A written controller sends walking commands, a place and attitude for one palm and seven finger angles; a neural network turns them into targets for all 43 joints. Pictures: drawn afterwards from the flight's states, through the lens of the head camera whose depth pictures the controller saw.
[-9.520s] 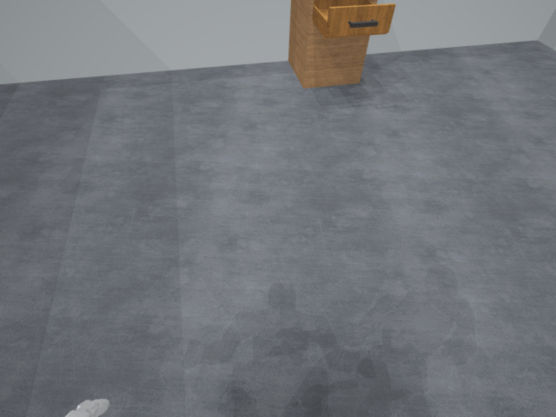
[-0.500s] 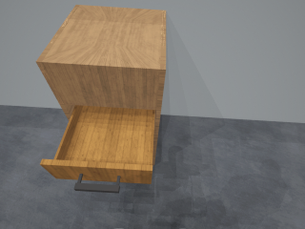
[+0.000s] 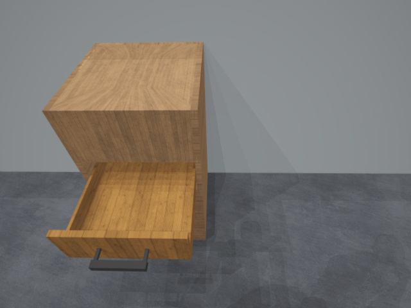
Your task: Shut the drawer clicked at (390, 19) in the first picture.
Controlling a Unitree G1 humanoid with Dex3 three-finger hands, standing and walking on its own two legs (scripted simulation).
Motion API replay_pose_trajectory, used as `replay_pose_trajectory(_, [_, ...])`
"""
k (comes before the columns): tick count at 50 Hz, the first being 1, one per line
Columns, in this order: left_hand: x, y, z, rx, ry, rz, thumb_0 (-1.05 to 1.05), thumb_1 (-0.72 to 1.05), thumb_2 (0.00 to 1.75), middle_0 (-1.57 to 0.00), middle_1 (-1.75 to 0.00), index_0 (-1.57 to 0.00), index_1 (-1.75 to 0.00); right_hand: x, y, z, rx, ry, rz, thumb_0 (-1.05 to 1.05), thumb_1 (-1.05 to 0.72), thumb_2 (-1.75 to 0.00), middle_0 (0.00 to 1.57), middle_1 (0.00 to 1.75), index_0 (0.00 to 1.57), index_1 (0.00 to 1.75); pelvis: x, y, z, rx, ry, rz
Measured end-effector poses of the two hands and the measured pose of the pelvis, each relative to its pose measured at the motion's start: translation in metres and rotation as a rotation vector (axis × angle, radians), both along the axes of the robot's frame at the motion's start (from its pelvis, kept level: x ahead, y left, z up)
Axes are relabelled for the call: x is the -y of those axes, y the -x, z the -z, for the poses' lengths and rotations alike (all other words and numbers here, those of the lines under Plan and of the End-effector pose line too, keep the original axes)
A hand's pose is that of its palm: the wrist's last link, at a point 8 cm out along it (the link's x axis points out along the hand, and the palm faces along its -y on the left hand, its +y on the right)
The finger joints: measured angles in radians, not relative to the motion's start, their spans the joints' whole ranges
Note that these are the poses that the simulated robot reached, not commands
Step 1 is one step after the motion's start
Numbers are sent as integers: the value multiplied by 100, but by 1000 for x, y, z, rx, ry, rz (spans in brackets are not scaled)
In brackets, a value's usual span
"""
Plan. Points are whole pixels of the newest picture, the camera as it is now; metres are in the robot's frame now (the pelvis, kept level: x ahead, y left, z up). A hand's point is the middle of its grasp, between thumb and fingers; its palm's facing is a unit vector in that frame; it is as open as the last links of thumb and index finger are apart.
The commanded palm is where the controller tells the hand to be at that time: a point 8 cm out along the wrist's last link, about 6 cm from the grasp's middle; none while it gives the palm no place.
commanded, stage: come to a stop and stand still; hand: left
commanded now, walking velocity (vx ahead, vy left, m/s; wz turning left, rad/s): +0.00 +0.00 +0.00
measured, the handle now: (120, 258) +0.30 +0.27 -0.24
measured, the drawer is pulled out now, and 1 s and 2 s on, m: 0.27 0.27 0.27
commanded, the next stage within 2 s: look again from close up in 1.12 s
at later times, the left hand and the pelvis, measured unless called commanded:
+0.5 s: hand out of the picture +0.00 +0.14 -0.18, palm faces +0.09 -0.98 -0.18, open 7.4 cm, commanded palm none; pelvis +0.03 -0.01 +0.00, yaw +1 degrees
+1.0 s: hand out of the picture +0.02 +0.19 -0.18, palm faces +0.07 -0.98 -0.21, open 7.4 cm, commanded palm none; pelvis +0.04 +0.02 +0.00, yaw +1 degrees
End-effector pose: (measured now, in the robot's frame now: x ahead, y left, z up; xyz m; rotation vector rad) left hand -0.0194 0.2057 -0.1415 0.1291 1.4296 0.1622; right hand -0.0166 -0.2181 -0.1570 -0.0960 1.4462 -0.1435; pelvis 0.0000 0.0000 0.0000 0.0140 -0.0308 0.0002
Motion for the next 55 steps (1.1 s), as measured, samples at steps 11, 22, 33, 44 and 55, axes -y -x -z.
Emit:
replay_pose_trajectory(11, [24,4,2,-52,20,-34,0,90,90,-20,-30,-20,-30,-6,27,0,-118,-28,18,0,-91,-90,20,30,20,30,13,-14,1,-7,1,-8])
replay_pose_trajectory(22, [17,-6,5,-50,3,-60,0,90,90,-20,-30,-20,-30,-13,-20,4,-37,-27,-6,0,-91,-90,20,30,20,30,9,-30,3,-6,-2,-13])
replay_pose_trajectory(33, [0,-17,7,-44,8,-57,0,90,90,-20,-30,-20,-30,-7,-53,-3,25,33,-28,1,-93,-90,20,30,20,30,-4,-41,3,-7,-6,-8])
replay_pose_trajectory(44, [-23,-29,5,-18,-11,-43,0,90,90,-20,-30,-20,-30,-18,-54,-5,32,33,-33,0,-93,-90,20,30,20,30,-17,-42,2,-7,-8,-7])
replay_pose_trajectory(55, [-34,-28,2,-6,-22,-37,0,91,90,-20,-30,-20,-30,-33,-38,-4,7,5,-27,0,-92,-90,20,30,20,30,-24,-37,0,-2,-10,-11])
